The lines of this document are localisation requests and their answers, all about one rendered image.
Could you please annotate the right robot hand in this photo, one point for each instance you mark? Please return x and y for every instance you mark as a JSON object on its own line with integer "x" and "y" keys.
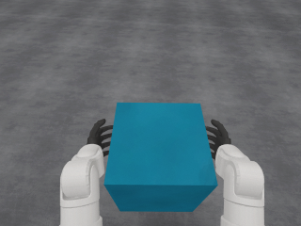
{"x": 221, "y": 136}

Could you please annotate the carton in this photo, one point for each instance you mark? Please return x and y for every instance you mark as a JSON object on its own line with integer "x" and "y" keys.
{"x": 159, "y": 158}

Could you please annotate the right robot forearm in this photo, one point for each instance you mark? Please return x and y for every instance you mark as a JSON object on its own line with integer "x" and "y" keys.
{"x": 243, "y": 189}

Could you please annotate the left robot forearm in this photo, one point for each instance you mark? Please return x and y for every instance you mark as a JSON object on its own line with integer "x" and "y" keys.
{"x": 80, "y": 188}

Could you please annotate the left robot hand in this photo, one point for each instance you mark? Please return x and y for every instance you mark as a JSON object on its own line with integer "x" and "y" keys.
{"x": 96, "y": 138}

